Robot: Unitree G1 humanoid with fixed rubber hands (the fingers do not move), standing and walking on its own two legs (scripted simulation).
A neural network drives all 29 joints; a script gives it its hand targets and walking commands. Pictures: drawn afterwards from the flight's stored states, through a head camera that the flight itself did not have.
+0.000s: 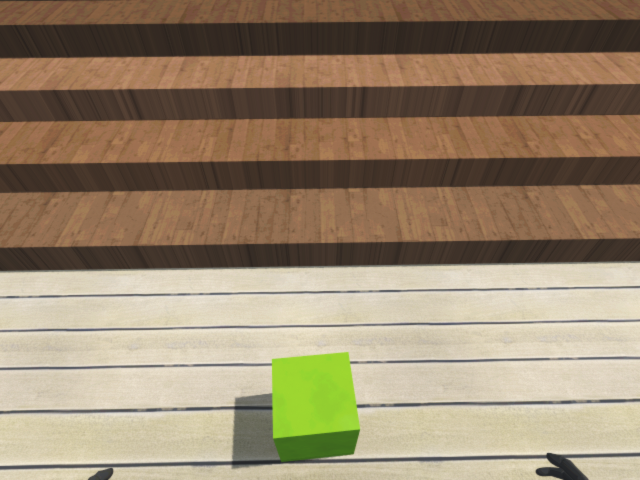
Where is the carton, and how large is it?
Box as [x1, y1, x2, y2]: [272, 352, 359, 461]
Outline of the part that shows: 348,352 272,359 273,439 281,461 353,453 359,431 359,424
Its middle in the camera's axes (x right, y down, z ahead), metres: -0.02 +0.46 +1.09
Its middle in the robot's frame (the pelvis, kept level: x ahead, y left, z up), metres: +0.42 +0.03 -0.66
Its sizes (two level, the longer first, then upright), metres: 0.210 0.200 0.250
